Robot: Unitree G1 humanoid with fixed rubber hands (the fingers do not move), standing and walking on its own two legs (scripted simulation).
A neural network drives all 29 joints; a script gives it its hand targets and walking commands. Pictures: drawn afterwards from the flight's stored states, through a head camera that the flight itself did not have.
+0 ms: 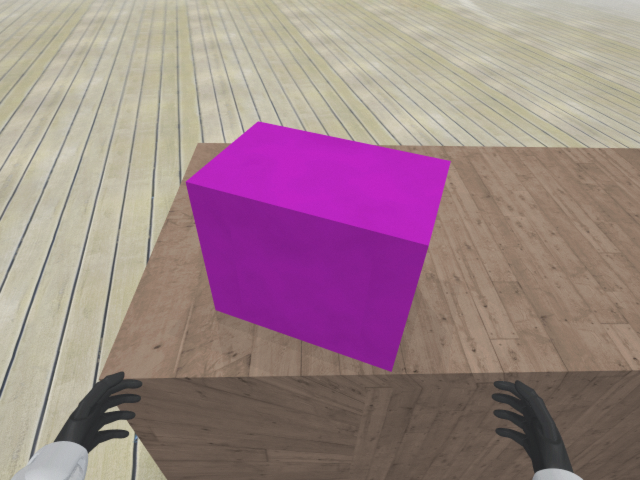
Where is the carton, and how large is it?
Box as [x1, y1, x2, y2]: [186, 121, 450, 371]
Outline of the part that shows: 258,121 186,181 215,309 391,371 429,242 450,161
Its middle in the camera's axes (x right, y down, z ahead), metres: +0.00 +0.00 +0.57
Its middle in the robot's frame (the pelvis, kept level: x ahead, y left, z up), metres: +0.42 +0.02 +0.10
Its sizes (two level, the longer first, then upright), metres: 0.287 0.182 0.241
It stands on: a pedestal, 0.76 m high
